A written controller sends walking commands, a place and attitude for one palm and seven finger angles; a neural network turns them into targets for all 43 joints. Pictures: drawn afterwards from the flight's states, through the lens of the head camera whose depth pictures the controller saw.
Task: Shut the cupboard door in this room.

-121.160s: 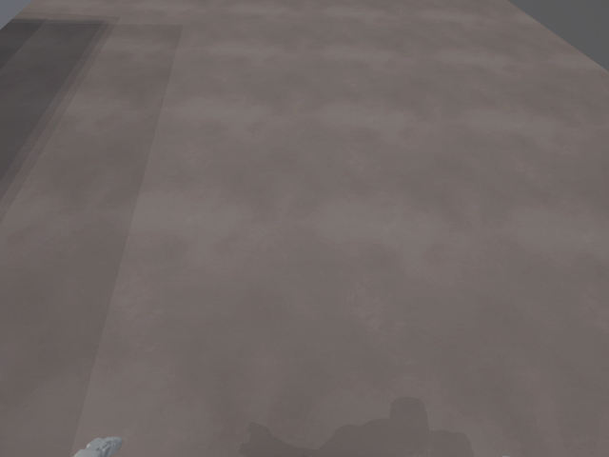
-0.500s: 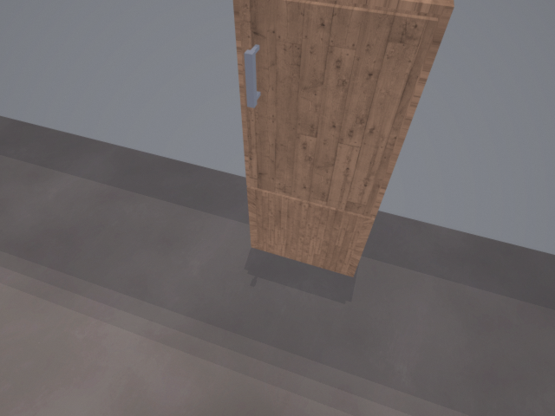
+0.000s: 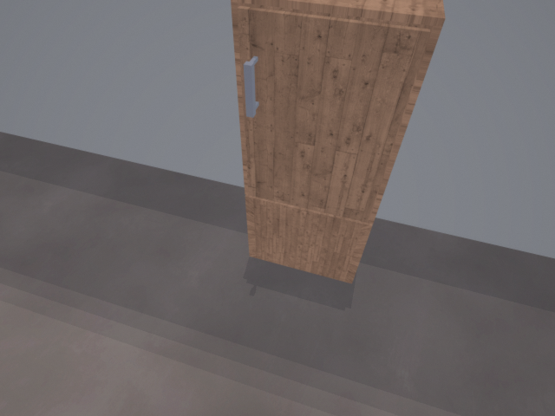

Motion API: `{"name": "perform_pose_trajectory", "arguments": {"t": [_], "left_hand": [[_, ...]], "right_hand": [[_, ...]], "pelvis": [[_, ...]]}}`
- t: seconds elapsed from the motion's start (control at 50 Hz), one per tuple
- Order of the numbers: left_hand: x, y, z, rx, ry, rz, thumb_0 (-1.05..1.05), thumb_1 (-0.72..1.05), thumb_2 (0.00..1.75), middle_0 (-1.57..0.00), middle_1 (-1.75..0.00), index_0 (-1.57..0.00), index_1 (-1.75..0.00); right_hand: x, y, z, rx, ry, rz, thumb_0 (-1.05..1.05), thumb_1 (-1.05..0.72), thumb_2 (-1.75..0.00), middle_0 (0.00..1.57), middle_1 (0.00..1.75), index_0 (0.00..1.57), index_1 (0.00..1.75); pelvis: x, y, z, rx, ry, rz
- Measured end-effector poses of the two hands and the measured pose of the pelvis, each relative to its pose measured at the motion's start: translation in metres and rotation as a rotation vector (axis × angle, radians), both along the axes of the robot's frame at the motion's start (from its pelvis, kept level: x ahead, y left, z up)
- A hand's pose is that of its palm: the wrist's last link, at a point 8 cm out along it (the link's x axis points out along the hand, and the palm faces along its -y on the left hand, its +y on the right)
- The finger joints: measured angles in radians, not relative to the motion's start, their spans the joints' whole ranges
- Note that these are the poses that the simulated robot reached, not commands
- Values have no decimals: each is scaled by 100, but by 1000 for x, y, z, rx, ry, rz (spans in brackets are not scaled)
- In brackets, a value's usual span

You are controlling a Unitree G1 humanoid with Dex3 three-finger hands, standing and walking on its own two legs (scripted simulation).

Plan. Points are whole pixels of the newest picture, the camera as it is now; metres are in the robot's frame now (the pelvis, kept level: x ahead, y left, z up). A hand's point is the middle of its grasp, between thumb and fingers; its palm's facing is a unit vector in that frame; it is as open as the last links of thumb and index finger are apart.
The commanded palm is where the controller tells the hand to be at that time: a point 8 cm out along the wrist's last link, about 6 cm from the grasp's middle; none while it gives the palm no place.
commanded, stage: let the arm hang, fingers relaxed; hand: left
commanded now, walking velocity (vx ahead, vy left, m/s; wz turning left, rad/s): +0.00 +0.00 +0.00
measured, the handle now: (252, 87) +0.84 +0.11 +0.06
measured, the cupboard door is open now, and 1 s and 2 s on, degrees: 0 0 0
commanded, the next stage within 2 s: look to check the result in 0.02 s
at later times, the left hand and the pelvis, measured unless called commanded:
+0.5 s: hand out of the picture -0.01 +0.18 -0.18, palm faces +0.02 -0.98 -0.19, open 7.4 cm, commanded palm none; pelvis +0.00 +0.01 +0.00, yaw +0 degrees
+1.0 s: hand out of the picture +0.03 +0.20 -0.17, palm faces +0.00 -0.97 -0.24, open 7.4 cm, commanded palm none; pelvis +0.01 +0.00 +0.00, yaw +0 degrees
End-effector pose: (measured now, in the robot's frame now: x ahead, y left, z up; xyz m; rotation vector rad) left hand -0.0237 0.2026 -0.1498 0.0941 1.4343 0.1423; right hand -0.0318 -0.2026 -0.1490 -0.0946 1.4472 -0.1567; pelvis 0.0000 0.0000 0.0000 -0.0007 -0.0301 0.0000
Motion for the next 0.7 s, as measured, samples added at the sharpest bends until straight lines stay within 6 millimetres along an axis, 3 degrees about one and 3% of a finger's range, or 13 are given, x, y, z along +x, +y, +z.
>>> {"name": "perform_pose_trajectory", "arguments": {"t": [0.32,0.7], "left_hand": [[-5,19,3,27,20,-6,0,90,90,-20,-30,-20,-30],[24,34,6,57,-29,-37,0,90,90,-20,-30,-20,-30]], "right_hand": [[10,-2,1,-17,-18,11,1,-91,-90,20,30,20,30],[27,-17,4,-48,-45,25,1,-90,-90,20,30,20,30]], "pelvis": [[0,7,0,1,2,-2],[3,9,1,3,3,-5]]}}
